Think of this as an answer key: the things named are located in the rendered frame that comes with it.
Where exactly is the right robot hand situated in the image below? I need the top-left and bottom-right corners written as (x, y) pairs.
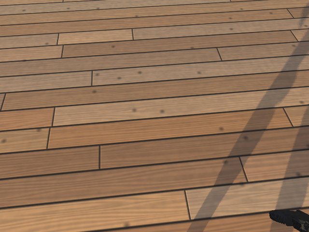
top-left (269, 210), bottom-right (309, 232)

